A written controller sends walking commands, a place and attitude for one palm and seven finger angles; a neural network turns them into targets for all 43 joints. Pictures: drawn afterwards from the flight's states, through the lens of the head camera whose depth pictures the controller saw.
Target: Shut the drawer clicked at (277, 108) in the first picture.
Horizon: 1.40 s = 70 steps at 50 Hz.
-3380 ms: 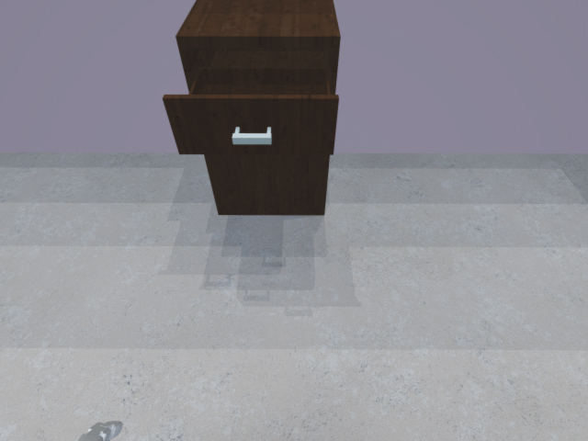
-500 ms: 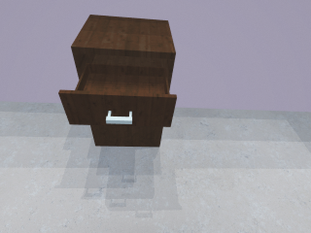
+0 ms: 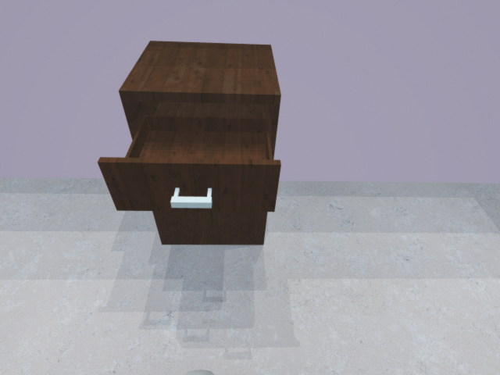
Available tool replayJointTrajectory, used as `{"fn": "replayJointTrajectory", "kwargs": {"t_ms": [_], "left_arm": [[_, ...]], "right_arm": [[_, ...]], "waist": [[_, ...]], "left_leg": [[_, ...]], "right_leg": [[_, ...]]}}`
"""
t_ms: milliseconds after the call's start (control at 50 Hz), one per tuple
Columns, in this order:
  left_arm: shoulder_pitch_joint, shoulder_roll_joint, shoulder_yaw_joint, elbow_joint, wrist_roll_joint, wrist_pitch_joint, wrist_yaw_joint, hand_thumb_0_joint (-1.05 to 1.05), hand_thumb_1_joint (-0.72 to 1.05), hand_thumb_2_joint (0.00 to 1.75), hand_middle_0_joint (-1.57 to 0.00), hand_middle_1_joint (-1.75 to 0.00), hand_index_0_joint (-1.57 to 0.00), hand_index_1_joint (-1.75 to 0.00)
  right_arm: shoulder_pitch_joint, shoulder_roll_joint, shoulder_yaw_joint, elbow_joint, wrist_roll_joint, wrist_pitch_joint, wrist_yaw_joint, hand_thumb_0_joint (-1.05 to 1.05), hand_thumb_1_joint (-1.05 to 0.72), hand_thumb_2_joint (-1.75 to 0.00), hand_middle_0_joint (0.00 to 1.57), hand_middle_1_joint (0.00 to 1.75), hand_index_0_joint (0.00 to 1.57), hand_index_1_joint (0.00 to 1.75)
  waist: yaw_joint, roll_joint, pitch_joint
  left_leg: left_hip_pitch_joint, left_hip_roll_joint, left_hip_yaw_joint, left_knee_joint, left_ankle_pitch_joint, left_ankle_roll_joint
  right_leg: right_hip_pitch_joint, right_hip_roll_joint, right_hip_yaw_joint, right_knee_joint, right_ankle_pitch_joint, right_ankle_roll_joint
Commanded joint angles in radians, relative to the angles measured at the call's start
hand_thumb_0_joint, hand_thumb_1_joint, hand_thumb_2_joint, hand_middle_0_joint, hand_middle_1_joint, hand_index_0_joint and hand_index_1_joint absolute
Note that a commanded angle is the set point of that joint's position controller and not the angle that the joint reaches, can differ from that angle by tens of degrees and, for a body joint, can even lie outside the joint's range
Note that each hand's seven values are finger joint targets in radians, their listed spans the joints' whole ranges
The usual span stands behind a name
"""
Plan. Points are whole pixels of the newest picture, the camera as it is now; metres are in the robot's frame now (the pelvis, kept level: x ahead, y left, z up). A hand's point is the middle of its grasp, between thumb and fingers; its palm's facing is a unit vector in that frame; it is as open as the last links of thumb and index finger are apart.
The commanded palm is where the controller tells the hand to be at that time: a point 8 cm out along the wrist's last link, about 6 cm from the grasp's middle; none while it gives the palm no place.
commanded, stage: take the last steps up to it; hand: left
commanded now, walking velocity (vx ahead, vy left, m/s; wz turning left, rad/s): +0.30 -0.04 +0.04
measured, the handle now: (192, 196) +0.57 +0.18 -0.10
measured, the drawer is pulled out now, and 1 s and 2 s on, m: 0.30 0.30 0.30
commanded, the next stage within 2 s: come to a stop and stand still in 0.78 s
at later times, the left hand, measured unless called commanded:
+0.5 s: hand out of the picture +0.14 +0.26 -0.19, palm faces +0.06 -0.98 -0.17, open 7.4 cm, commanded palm none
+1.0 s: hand (189, 293) +0.34 +0.15 -0.17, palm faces +0.01 -0.97 -0.25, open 7.1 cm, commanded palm none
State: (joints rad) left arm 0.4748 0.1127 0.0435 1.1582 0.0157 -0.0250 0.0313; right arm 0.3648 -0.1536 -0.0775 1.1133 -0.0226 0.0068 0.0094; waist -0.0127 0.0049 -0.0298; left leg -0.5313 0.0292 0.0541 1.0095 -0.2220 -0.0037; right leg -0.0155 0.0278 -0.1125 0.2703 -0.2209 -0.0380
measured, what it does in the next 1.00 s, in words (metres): walks ahead: left foot, then right foot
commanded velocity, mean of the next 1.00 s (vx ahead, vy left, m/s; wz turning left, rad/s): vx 0.17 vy -0.04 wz -0.02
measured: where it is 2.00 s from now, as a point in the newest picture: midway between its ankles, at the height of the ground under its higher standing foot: outside the picture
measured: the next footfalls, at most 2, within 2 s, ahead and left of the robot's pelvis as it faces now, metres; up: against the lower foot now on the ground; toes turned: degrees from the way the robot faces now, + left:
left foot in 0.24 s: +0.14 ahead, +0.18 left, +0.00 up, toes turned +10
right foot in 0.76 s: +0.35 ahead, -0.10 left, +0.00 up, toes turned -9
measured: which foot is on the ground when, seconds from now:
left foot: up 0.00-0.22, down 0.24-0.78, up 0.80-1.00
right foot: down 0.00-0.26, up 0.28-0.74, down 0.76-1.00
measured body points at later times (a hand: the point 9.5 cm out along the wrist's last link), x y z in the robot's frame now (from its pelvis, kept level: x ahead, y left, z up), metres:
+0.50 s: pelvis +0.12 +0.07 +0.00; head +0.13 +0.10 +0.45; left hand +0.14 +0.31 -0.17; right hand +0.13 -0.16 -0.14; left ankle +0.10 +0.17 -0.75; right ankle +0.14 -0.07 -0.66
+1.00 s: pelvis +0.27 -0.03 -0.01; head +0.29 -0.06 +0.44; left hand +0.34 +0.20 -0.15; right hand +0.26 -0.26 -0.18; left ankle +0.24 +0.10 -0.67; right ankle +0.31 -0.09 -0.75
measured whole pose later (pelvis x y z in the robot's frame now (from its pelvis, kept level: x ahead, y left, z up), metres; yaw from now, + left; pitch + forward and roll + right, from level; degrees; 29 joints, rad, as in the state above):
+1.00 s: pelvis +0.27 -0.03 -0.01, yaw -2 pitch +0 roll +1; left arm 0.19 0.15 0.04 1.05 0.02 -0.05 0.04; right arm 0.28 -0.16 -0.05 1.09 -0.01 -0.01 -0.03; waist -0.03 0.04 0.04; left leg -0.44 0.07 0.07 1.05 -0.36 -0.03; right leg -0.27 0.02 -0.16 0.42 -0.17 -0.10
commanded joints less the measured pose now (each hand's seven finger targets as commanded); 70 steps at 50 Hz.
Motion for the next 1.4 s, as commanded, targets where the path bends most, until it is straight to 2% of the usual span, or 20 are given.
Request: {"fn": "replayJointTrajectory", "kwargs": {"t_ms": [0,120,180,200,240,260,340,420,640,680,720,760,780,840,920,1120,1280,1300,1320,1380], "left_arm": [[-0.007,0.113,0.017,-0.049,0.009,-0.049,0.002,0.0,0.9,0.9,-0.2,-0.3,-0.2,-0.3],[0.044,0.147,0.031,-0.026,0.026,-0.038,-0.005,0.0,0.9,0.9,-0.2,-0.3,-0.2,-0.3],[0.044,0.148,0.03,-0.02,0.016,-0.03,-0.013,0.0,0.9,0.9,-0.2,-0.3,-0.2,-0.3],[0.05,0.127,0.024,-0.021,0.015,-0.029,-0.015,0.0,0.9,0.9,-0.2,-0.3,-0.2,-0.3],[-0.005,0.057,0.012,-0.087,0.005,-0.024,-0.027,0.0,0.9,0.9,-0.2,-0.3,-0.2,-0.3],[-0.074,0.09,0.021,-0.116,0.012,-0.018,-0.026,0.0,0.9,0.9,-0.2,-0.3,-0.2,-0.3],[-0.081,0.058,0.033,-0.084,0.023,0.004,-0.043,0.0,0.9,0.9,-0.2,-0.3,-0.2,-0.3],[-0.086,0.064,0.034,-0.097,0.017,0.025,-0.051,0.0,0.9,0.9,-0.2,-0.3,-0.2,-0.3],[-0.361,0.08,0.021,-0.194,0.008,0.011,-0.057,0.0,0.9,0.9,-0.2,-0.3,-0.2,-0.3],[-0.313,0.095,0.029,-0.18,0.008,0.001,-0.054,0.0,0.9,0.9,-0.2,-0.3,-0.2,-0.3],[-0.102,0.148,0.042,-0.108,0.013,-0.02,-0.046,0.0,0.9,0.9,-0.2,-0.3,-0.2,-0.3],[0.063,0.316,0.073,-0.065,0.003,-0.032,-0.027,0.0,0.9,0.9,-0.2,-0.3,-0.2,-0.3],[0.025,0.293,0.066,-0.073,-0.007,-0.028,-0.021,0.0,0.9,0.9,-0.2,-0.3,-0.2,-0.3],[-0.188,0.168,0.032,-0.122,-0.005,-0.03,-0.012,0.0,0.9,0.9,-0.2,-0.3,-0.2,-0.3],[-0.247,0.098,0.002,-0.139,0.007,-0.04,0.006,0.0,0.9,0.9,-0.2,-0.3,-0.2,-0.3],[-0.189,0.206,0.024,-0.129,0.012,0.008,0.029,0.0,0.9,0.9,-0.2,-0.3,-0.2,-0.3],[-0.208,0.237,0.034,-0.133,0.018,0.027,0.025,0.0,0.9,0.9,-0.2,-0.3,-0.2,-0.3],[-0.242,0.285,-0.02,-0.184,0.002,0.014,0.027,0.0,0.9,0.9,-0.2,-0.3,-0.2,-0.3],[-0.247,0.231,-0.014,-0.2,0.001,0.032,0.026,0.0,0.9,0.9,-0.2,-0.3,-0.2,-0.3],[-0.319,0.256,-0.006,-0.265,0.004,0.036,0.036,0.0,0.9,0.9,-0.2,-0.3,-0.2,-0.3]], "right_arm": [[-0.072,-0.047,-0.021,-0.08,-0.002,-0.014,0.004,0.0,-0.9,-0.9,0.2,0.3,0.2,0.3],[-0.195,-0.009,-0.004,-0.136,-0.003,-0.041,0.011,0.0,-0.9,-0.9,0.2,0.3,0.2,0.3],[-0.1,-0.013,0.004,-0.105,-0.007,-0.059,0.001,0.0,-0.9,-0.9,0.2,0.3,0.2,0.3],[0.014,-0.058,0.001,-0.066,-0.008,-0.067,-0.006,0.0,-0.9,-0.9,0.2,0.3,0.2,0.3],[0.266,-0.242,-0.043,-0.017,-0.013,-0.078,-0.032,0.0,-0.9,-0.9,0.2,0.3,0.2,0.3],[0.255,-0.244,-0.04,-0.013,-0.011,-0.069,-0.043,0.0,-0.9,-0.9,0.2,0.3,0.2,0.3],[0.037,-0.07,0.009,-0.056,-0.006,-0.095,-0.045,0.0,-0.9,-0.9,0.2,0.3,0.2,0.3],[0.035,-0.075,0.015,-0.059,0.002,-0.107,-0.049,0.0,-0.9,-0.9,0.2,0.3,0.2,0.3],[0.107,-0.121,-0.002,-0.018,-0.015,-0.08,-0.036,0.0,-0.9,-0.9,0.2,0.3,0.2,0.3],[0.088,-0.133,-0.007,-0.017,-0.015,-0.071,-0.037,0.0,-0.9,-0.9,0.2,0.3,0.2,0.3],[0.069,-0.118,-0.002,-0.013,-0.005,-0.07,-0.03,0.0,-0.9,-0.9,0.2,0.3,0.2,0.3],[0.131,-0.035,0.024,-0.037,0.018,-0.061,-0.022,0.0,-0.9,-0.9,0.2,0.3,0.2,0.3],[0.094,-0.051,0.02,-0.039,0.017,-0.052,-0.029,0.0,-0.9,-0.9,0.2,0.3,0.2,0.3],[0.051,-0.036,0.01,-0.025,0.004,-0.039,-0.023,0.0,-0.9,-0.9,0.2,0.3,0.2,0.3],[0.116,0.034,0.038,0.02,0.005,-0.008,-0.039,0.0,-0.9,-0.9,0.2,0.3,0.2,0.3],[-0.06,-0.056,0.023,-0.063,0.017,0.047,-0.039,0.0,-0.9,-0.9,0.2,0.3,0.2,0.3],[-0.048,-0.037,0.03,-0.069,0.02,0.036,-0.029,0.0,-0.9,-0.9,0.2,0.3,0.2,0.3],[-0.091,-0.139,0.032,-0.14,-0.014,0.037,-0.026,0.0,-0.9,-0.9,0.2,0.3,0.2,0.3],[-0.078,-0.064,0.008,-0.142,-0.011,0.024,-0.019,0.0,-0.9,-0.9,0.2,0.3,0.2,0.3],[-0.063,-0.11,0.0,-0.173,-0.027,0.036,-0.013,0.0,-0.9,-0.9,0.2,0.3,0.2,0.3]], "waist": [[-0.001,-0.065,0.244],[0.054,-0.139,0.247],[0.016,-0.132,0.185],[-0.029,-0.038,0.123],[-0.107,0.313,-0.027],[-0.104,0.156,0.008],[0.006,0.11,0.137],[0.035,0.109,0.125],[-0.036,0.114,0.167],[-0.012,0.116,0.126],[0.083,0.006,0.001],[0.099,-0.333,-0.197],[0.097,-0.206,-0.151],[0.016,-0.111,0.012],[-0.051,-0.016,0.036],[0.026,-0.099,0.003],[0.028,-0.107,-0.031],[-0.044,0.08,0.102],[-0.01,-0.011,-0.004],[-0.036,-0.195,-0.002]], "left_leg": [[-0.138,0.074,-0.017,0.077,0.025,-0.017],[0.005,0.072,0.036,-0.283,-0.105,-0.006],[0.27,-0.002,0.121,-0.474,-0.027,0.001],[0.444,0.013,0.079,-0.539,-0.038,0.01],[0.694,0.428,-0.51,-0.771,-0.077,0.138],[0.652,0.47,-0.522,-0.786,-0.039,0.171],[0.337,0.313,-0.173,-0.832,0.091,0.096],[0.368,0.273,-0.044,-0.838,0.26,0.12],[0.451,0.274,0.001,-0.781,0.298,0.14],[0.425,0.279,-0.001,-0.709,0.293,0.126],[0.358,0.196,0.064,-0.448,0.3,0.073],[0.036,-0.012,0.084,0.107,-0.381,0.005],[0.015,0.018,-0.025,0.237,-0.361,0.02],[0.025,0.089,-0.042,0.295,-0.168,0.013],[0.185,0.079,-0.038,0.062,-0.124,-0.033],[0.17,0.021,-0.057,-0.152,-0.244,-0.069],[0.321,-0.002,-0.017,-0.425,-0.162,-0.05],[0.289,-0.049,-0.083,-0.497,-0.112,-0.004],[0.332,-0.019,-0.004,-0.449,-0.175,-0.006],[0.278,-0.05,0.006,-0.387,-0.204,0.016]], "right_leg": [[-0.171,-0.302,0.214,-0.206,-0.224,-0.134],[-0.157,-0.306,0.185,-0.117,-0.198,-0.135],[-0.215,-0.239,0.112,0.045,-0.052,-0.091],[-0.268,-0.195,0.075,0.24,0.02,-0.066],[-0.606,-0.035,0.008,0.783,-0.342,0.009],[-0.654,-0.077,0.112,0.916,-0.304,-0.014],[-0.581,-0.147,0.14,0.945,-0.024,0.009],[-0.616,-0.141,0.128,0.898,0.055,0.032],[-0.541,-0.123,0.02,0.422,0.036,0.017],[-0.399,-0.103,0.012,0.344,0.02,0.001],[-0.088,-0.064,-0.006,0.226,0.104,-0.01],[0.213,-0.427,0.473,0.08,0.341,-0.147],[0.118,-0.421,0.447,0.043,0.358,-0.182],[-0.155,-0.332,0.298,-0.018,0.186,-0.153],[-0.316,-0.29,0.127,0.002,0.598,-0.134],[-0.127,-0.387,0.235,0.072,0.754,-0.203],[-0.162,-0.331,0.229,0.049,0.346,-0.153],[-0.206,-0.256,0.295,0.218,0.189,-0.092],[-0.326,-0.263,0.239,0.125,-0.274,-0.059],[-0.382,-0.275,0.313,-0.003,-0.43,-0.046]]}}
